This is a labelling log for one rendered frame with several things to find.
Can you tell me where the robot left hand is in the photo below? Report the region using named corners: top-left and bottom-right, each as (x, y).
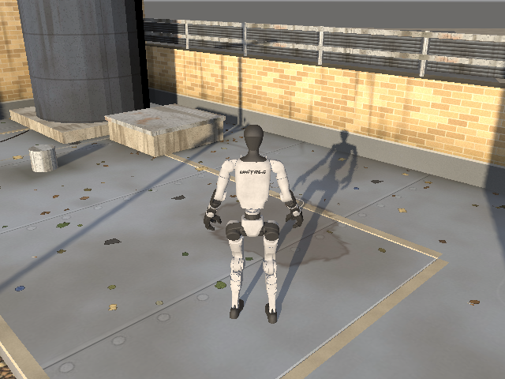
top-left (204, 213), bottom-right (222, 231)

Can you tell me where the robot left upper arm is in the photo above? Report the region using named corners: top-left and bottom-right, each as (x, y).
top-left (214, 159), bottom-right (237, 201)

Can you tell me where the robot right upper arm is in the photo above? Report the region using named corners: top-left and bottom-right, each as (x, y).
top-left (270, 159), bottom-right (292, 202)

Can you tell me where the robot right hand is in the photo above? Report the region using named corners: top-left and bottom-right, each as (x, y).
top-left (286, 211), bottom-right (303, 228)

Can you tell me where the robot right thigh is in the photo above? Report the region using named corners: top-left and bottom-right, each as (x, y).
top-left (263, 220), bottom-right (279, 275)

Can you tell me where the right robot forearm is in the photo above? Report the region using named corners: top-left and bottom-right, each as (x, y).
top-left (285, 190), bottom-right (301, 216)

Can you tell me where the left robot shin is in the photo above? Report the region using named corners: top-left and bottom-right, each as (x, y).
top-left (230, 257), bottom-right (244, 309)

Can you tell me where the left robot forearm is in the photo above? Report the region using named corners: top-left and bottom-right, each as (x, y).
top-left (206, 189), bottom-right (221, 218)

